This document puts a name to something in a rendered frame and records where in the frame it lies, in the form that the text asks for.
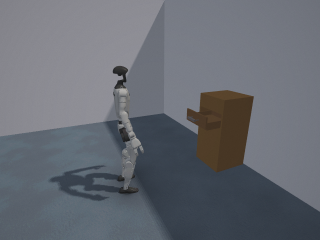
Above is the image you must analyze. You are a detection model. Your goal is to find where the right robot upper arm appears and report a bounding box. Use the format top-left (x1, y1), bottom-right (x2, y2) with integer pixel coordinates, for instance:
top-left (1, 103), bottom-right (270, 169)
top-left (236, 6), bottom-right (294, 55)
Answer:
top-left (118, 89), bottom-right (128, 118)

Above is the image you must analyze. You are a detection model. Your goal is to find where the right robot hand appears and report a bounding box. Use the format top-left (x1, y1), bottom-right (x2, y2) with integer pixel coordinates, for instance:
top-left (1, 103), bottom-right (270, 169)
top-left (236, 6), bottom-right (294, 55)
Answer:
top-left (131, 138), bottom-right (144, 157)

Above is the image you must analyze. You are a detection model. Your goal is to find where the right robot thigh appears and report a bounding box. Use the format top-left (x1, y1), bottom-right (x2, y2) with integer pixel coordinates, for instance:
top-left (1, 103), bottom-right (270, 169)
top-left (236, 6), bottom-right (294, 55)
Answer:
top-left (121, 128), bottom-right (137, 166)

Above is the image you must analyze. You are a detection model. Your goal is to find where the cabinet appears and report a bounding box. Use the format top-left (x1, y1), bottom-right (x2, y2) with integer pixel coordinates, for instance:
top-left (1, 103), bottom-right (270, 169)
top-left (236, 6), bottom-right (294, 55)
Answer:
top-left (196, 90), bottom-right (254, 173)

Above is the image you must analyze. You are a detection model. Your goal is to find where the drawer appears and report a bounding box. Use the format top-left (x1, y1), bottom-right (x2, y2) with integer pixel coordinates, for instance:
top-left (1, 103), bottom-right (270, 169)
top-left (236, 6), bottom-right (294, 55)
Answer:
top-left (186, 108), bottom-right (222, 131)

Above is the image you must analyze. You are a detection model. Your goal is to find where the right robot forearm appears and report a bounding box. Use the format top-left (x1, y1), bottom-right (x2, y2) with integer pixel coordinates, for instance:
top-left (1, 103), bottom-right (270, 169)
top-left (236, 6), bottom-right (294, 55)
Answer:
top-left (121, 112), bottom-right (136, 140)

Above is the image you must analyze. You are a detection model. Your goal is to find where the left robot foot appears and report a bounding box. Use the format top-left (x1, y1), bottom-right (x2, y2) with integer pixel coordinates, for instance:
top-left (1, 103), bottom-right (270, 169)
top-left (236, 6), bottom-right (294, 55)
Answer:
top-left (117, 174), bottom-right (135, 182)

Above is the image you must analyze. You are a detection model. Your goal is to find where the handle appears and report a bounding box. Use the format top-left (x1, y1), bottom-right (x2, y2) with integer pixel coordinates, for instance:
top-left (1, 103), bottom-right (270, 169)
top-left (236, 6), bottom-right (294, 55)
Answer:
top-left (187, 116), bottom-right (199, 122)

